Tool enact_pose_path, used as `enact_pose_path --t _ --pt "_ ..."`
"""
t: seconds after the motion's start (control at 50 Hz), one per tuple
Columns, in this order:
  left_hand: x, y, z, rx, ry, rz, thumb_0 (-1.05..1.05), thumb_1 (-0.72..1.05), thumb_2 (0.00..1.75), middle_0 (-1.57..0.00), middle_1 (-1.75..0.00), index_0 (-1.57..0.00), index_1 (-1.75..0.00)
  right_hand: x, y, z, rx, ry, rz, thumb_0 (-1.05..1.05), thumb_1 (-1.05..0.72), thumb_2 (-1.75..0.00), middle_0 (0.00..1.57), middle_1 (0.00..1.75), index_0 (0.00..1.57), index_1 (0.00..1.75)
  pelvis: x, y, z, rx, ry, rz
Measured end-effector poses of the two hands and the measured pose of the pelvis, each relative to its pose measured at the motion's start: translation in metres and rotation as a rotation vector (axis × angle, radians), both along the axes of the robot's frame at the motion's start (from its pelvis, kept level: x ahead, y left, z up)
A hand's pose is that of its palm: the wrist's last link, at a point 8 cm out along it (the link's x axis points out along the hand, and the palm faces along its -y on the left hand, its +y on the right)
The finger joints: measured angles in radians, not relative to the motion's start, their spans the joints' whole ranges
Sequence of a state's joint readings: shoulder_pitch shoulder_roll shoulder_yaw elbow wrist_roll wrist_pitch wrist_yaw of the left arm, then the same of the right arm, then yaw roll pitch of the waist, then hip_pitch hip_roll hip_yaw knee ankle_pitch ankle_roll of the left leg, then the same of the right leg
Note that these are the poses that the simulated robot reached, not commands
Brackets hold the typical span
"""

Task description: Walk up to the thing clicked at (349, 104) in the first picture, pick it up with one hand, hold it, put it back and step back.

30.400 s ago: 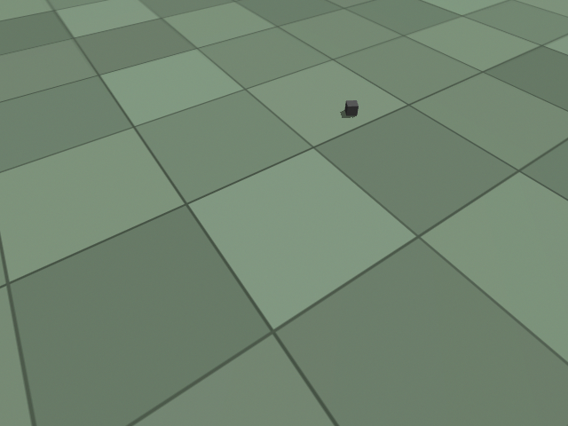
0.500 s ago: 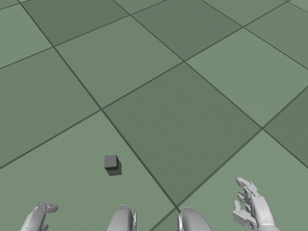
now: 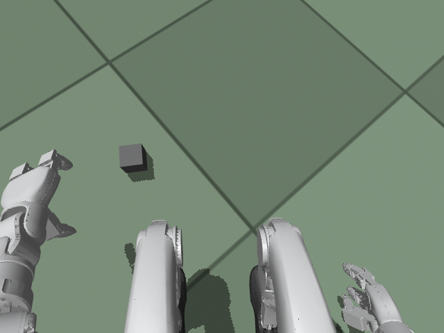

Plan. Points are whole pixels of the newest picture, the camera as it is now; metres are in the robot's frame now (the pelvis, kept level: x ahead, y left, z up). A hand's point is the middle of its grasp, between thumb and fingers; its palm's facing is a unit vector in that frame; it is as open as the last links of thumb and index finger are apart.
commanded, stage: rise first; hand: left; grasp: from above
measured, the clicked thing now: (133, 158) +0.54 +0.27 -0.43
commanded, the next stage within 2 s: approach in 1.38 s
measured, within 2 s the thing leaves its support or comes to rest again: neither
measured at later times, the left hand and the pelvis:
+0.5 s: hand (80, 175) +0.43 +0.33 -0.23, palm faces -0.45 -0.07 -0.89, open 14.0 cm; pelvis -0.02 +0.01 -0.09, yaw -4 degrees
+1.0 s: hand (93, 163) +0.47 +0.32 -0.28, palm faces -0.43 -0.06 -0.90, open 14.2 cm; pelvis -0.01 +0.01 -0.12, yaw -6 degrees
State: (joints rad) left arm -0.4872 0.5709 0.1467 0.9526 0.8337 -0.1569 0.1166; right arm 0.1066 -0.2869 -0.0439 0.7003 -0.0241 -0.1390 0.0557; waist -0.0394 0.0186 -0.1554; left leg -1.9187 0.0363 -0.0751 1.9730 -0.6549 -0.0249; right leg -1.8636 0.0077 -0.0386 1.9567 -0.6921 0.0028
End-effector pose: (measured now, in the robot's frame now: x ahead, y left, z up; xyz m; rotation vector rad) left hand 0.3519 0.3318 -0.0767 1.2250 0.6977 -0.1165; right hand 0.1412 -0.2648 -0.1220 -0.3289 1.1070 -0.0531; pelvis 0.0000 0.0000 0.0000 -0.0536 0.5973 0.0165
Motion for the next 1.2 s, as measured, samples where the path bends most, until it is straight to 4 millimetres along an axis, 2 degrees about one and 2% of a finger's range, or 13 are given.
enact_pose_path --t 0.1,0.2,0.3,0.38,0.52,0.76,1.2 --pt "0.026 -0.004 -0.023 0.048 -0.030 -0.080 0.00 -0.45 0.98 -0.03 -1.10 -0.06 -1.08 -0.039 -0.003 -0.027 -0.016 0.088 -0.036 0.01 -0.81 -0.87 0.20 0.30 0.20 0.30 -0.010 0.000 -0.028 -0.012 -0.003 -0.009" --pt "0.047 -0.005 -0.041 0.086 -0.046 -0.138 0.00 -0.46 0.98 -0.04 -1.09 -0.06 -1.07 -0.072 -0.005 -0.039 -0.044 0.161 -0.077 0.01 -0.82 -0.88 0.21 0.30 0.20 0.30 -0.016 0.002 -0.048 -0.027 -0.008 -0.017" --pt "0.062 -0.004 -0.059 0.121 -0.048 -0.194 0.00 -0.46 0.98 -0.05 -1.07 -0.07 -1.05 -0.096 -0.007 -0.046 -0.073 0.229 -0.102 0.01 -0.83 -0.88 0.21 0.30 0.20 0.30 -0.018 0.006 -0.063 -0.040 -0.010 -0.021" --pt "0.071 -0.003 -0.074 0.148 -0.053 -0.235 0.00 -0.46 0.97 -0.05 -1.05 -0.08 -1.03 -0.108 -0.006 -0.052 -0.090 0.276 -0.106 0.01 -0.84 -0.88 0.21 0.30 0.20 0.30 -0.018 0.008 -0.075 -0.049 -0.010 -0.023" --pt "0.086 -0.004 -0.097 0.190 -0.071 -0.293 0.00 -0.48 0.98 -0.06 -1.01 -0.08 -0.99 -0.114 -0.004 -0.067 -0.103 0.321 -0.095 0.00 -0.86 -0.89 0.21 0.30 0.20 0.30 -0.017 0.011 -0.093 -0.061 -0.009 -0.026" --pt "0.110 -0.008 -0.123 0.218 -0.097 -0.281 0.00 -0.50 0.99 -0.07 -1.00 -0.09 -0.99 -0.107 0.006 -0.087 -0.088 0.329 -0.061 0.00 -0.89 -0.89 0.21 0.30 0.20 0.30 -0.013 0.013 -0.112 -0.072 -0.005 -0.041" --pt "0.135 -0.015 -0.153 0.208 -0.077 -0.267 0.00 -0.54 1.00 -0.07 -0.99 -0.08 -0.98 -0.127 0.004 -0.088 -0.102 0.413 -0.067 0.00 -0.90 -0.90 0.20 0.29 0.20 0.30 -0.006 0.012 -0.125 -0.089 0.002 -0.058"
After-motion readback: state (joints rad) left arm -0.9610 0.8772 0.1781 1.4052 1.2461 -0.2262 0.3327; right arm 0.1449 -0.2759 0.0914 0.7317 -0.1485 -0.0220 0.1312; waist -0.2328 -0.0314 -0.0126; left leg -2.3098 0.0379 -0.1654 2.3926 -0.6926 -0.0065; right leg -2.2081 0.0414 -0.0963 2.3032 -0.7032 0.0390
